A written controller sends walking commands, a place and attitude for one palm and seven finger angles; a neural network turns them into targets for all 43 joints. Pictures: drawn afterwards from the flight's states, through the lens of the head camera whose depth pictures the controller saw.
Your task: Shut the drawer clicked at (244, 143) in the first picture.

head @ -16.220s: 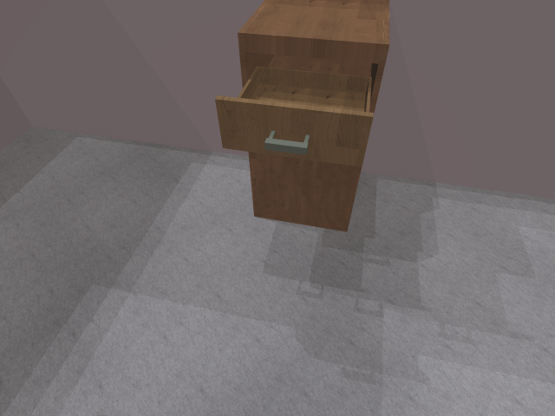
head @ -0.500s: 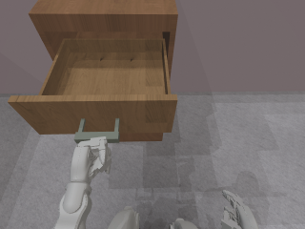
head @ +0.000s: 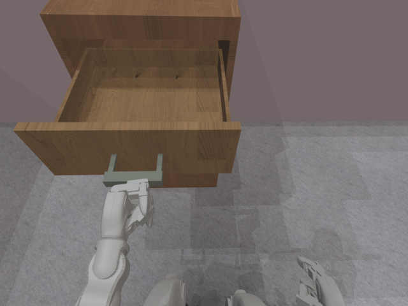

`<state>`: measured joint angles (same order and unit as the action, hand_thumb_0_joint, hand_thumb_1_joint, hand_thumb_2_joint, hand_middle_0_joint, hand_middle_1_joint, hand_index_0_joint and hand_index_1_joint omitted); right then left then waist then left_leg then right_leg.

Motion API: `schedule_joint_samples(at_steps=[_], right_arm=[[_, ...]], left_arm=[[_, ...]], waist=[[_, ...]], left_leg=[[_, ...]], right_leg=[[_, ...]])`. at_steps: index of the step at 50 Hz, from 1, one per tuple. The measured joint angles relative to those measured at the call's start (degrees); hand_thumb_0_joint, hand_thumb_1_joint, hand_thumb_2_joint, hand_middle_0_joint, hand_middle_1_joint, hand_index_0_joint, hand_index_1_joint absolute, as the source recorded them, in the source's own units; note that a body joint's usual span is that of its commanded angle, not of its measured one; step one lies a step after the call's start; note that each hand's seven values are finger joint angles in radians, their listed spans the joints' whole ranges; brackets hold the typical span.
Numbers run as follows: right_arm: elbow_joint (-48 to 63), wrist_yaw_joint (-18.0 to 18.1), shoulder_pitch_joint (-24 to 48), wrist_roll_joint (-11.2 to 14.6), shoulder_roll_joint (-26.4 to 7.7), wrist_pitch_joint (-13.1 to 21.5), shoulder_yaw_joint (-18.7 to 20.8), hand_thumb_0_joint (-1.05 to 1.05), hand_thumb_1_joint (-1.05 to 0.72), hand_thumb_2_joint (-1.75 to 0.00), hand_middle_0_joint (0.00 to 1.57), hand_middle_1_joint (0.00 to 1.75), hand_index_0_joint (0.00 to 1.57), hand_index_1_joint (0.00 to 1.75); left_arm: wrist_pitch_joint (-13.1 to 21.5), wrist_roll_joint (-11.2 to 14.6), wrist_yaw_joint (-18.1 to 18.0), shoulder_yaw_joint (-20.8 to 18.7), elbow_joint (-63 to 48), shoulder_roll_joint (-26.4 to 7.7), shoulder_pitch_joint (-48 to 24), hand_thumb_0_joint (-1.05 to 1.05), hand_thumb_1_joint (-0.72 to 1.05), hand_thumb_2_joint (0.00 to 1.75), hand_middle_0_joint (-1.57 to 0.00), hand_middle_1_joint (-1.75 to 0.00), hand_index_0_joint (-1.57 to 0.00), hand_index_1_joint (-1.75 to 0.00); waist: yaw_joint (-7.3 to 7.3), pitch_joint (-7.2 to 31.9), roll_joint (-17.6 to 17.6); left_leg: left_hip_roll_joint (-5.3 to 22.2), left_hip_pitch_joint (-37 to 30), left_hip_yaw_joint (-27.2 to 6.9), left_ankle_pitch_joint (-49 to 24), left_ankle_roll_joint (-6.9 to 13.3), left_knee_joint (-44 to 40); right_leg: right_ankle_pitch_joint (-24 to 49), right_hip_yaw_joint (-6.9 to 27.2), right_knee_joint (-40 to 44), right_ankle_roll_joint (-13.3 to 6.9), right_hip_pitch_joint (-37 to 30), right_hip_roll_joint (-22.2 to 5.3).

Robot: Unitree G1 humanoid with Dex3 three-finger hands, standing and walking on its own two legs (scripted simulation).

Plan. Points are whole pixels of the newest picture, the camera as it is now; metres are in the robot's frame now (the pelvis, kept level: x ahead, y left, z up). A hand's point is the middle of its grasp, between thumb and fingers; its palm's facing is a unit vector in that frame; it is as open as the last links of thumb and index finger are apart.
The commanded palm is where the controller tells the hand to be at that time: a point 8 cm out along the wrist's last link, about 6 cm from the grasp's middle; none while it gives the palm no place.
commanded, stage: push the drawer shut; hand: left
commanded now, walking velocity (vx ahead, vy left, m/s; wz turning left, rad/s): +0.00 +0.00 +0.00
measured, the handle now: (135, 169) +0.37 +0.15 +0.04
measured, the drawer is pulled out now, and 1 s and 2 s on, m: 0.29 0.20 0.06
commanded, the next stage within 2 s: none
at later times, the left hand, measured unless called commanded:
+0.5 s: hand (152, 187) +0.33 +0.11 +0.04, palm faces +0.02 -1.00 -0.04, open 3.1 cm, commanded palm +0.32 +0.17 +0.04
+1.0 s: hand (153, 161) +0.39 +0.12 +0.04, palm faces +0.04 -1.00 -0.04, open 3.1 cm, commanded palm +0.38 +0.17 +0.04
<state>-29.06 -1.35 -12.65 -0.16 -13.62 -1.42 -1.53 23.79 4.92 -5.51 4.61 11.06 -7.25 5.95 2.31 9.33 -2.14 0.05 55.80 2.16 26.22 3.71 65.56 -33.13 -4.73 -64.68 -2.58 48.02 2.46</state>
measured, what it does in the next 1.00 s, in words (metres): stands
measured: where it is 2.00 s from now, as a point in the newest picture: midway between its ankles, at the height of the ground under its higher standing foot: outside the picture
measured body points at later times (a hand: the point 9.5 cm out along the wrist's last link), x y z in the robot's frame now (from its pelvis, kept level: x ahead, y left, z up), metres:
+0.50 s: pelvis +0.00 -0.01 +0.00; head +0.07 +0.00 +0.44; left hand +0.33 +0.17 +0.04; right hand +0.14 -0.25 -0.11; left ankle +0.05 +0.08 -0.65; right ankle -0.01 -0.10 -0.65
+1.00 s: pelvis -0.01 +0.00 +0.00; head +0.08 +0.01 +0.44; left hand +0.39 +0.17 +0.04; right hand +0.09 -0.26 -0.12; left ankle +0.05 +0.08 -0.65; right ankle -0.01 -0.10 -0.65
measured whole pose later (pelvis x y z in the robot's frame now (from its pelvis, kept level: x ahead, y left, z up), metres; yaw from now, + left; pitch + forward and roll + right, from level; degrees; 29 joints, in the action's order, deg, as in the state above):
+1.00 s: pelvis -0.01 +0.00 +0.00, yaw -1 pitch +18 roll -3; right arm -35.2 -1.3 -15.4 -0.3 -14.4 -2.4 -0.9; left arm 26.7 5.6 -4.2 -4.8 39.2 -10.5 -22.3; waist 5.0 9.2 -2.2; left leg 0.6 59.2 2.4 25.1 3.7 65.7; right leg -31.9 -4.5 -65.0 -2.6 51.7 2.9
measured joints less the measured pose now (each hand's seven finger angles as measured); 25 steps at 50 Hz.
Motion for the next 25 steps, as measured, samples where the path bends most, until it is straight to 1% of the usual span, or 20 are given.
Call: schedule_joint_samples(at_steps=[4, 11, 16, 25], right_arm=[[-0.1, 0.0, 0.2, 0.0, -0.1, 0.0, 0.1, 0.01, -0.91, -0.90, 0.20, 0.30, 0.20, 0.30], [-1.2, 0.4, 0.9, -0.1, -0.2, -0.2, -0.1, 0.01, -0.91, -0.90, 0.20, 0.30, 0.20, 0.30], [-2.1, 0.6, 1.1, 0.1, -0.1, -0.5, -0.2, 0.01, -0.91, -0.90, 0.20, 0.30, 0.20, 0.30], [-3.4, 0.7, 0.2, 0.2, -0.3, -0.6, 0.0, 0.01, -0.91, -0.90, 0.20, 0.30, 0.20, 0.30]], left_arm=[[0.4, -0.1, -0.3, 0.3, -0.2, 0.0, 0.0, 0.01, 0.90, 0.90, -1.40, -1.60, -1.40, -1.60], [0.9, -0.3, -0.1, 0.2, 2.7, -0.6, -3.7, -0.01, 0.88, 0.92, -1.40, -1.60, -1.40, -1.60], [0.4, 0.2, 0.3, -0.9, 5.6, -1.2, -7.3, -0.02, 0.86, 0.93, -1.40, -1.60, -1.40, -1.60], [0.1, 1.2, 1.3, -3.6, 11.2, -1.9, -12.6, 0.00, 0.84, 0.91, -1.40, -1.60, -1.40, -1.60]], waist=[[-0.05, 0.0, -0.1], [-0.34, -0.3, -0.1], [-0.19, -0.5, 0.0], [0.57, -0.3, 0.0]], left_leg=[[0.0, 0.0, -0.1, 0.1, 0.0, 0.1], [-0.2, 0.9, -0.5, 0.0, -0.2, 0.7], [-0.1, 1.3, -0.7, -0.2, -0.3, 0.7], [0.3, 1.0, -0.5, -0.5, -0.5, 0.0]], right_leg=[[-0.1, -0.1, -0.1, 0.0, 0.0, 0.0], [-0.3, -0.5, -0.7, -0.2, 0.7, -0.1], [-0.1, -0.7, -0.7, -0.3, 1.0, 0.0], [0.4, -0.4, -0.1, -0.5, 1.0, 0.3]])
